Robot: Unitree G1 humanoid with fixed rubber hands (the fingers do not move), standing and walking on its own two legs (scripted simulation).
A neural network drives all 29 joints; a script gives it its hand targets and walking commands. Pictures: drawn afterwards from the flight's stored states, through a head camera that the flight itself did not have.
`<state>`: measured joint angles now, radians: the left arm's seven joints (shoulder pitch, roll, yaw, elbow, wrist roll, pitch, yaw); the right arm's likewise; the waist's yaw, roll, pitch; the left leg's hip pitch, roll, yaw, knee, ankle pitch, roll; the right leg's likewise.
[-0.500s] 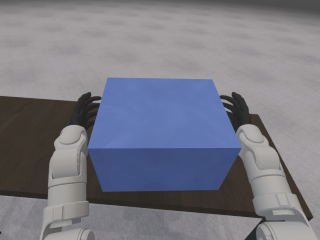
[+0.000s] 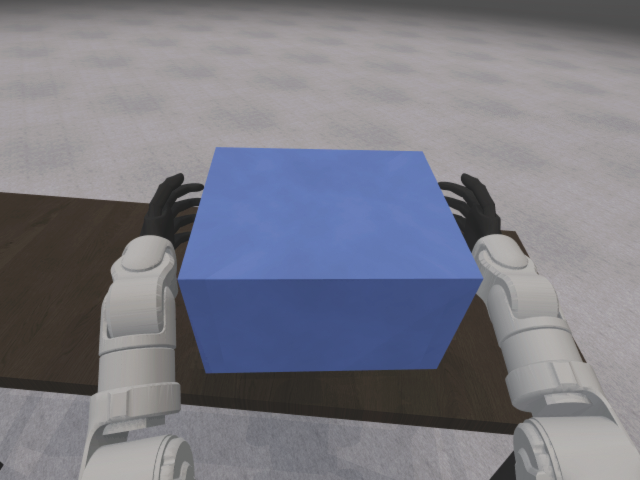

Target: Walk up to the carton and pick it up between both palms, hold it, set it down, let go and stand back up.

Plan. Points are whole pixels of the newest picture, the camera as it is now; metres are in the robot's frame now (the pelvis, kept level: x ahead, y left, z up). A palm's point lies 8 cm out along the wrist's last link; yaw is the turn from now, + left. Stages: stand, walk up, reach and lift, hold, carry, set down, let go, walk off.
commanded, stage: hold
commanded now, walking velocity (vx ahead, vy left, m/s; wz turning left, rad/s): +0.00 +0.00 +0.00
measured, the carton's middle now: (322, 253) +0.39 +0.01 +0.14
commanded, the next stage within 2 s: none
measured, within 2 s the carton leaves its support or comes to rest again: neither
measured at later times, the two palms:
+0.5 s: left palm (161, 237) +0.35 +0.20 +0.19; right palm (483, 234) +0.36 -0.19 +0.19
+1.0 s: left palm (161, 234) +0.35 +0.20 +0.19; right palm (484, 236) +0.36 -0.19 +0.19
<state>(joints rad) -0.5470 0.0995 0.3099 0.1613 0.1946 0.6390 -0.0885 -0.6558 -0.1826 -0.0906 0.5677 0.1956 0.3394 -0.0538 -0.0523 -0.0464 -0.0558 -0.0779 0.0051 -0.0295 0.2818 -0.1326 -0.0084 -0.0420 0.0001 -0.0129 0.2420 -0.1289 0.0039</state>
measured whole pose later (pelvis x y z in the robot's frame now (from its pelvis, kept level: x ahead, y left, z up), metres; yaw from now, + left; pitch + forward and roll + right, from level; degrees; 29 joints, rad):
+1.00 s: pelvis +0.00 +0.00 +0.00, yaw +0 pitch -4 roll +0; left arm -0.51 0.10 0.31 0.06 0.19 0.68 -0.10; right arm -0.62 -0.18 -0.09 0.45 0.22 0.40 -0.08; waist -0.06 -0.03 -0.06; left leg -0.07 0.01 -0.03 0.28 -0.14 -0.01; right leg -0.04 0.00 -0.01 0.24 -0.13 0.00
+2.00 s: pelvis +0.01 +0.00 +0.00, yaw +0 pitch -4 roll +0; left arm -0.50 0.09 0.32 0.07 0.20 0.69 -0.10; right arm -0.62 -0.18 -0.07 0.47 0.22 0.40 -0.08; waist -0.06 -0.03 -0.05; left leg -0.06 0.01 -0.03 0.28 -0.14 -0.01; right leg -0.03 0.00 -0.01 0.24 -0.14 0.00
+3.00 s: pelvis +0.00 +0.00 +0.00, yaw +0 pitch -4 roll +0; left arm -0.54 0.11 0.31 0.14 0.18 0.65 -0.10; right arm -0.64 -0.18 -0.09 0.49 0.20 0.38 -0.08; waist -0.06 -0.04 -0.05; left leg -0.07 0.01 -0.03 0.29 -0.14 -0.01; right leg -0.03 0.00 -0.02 0.24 -0.14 0.00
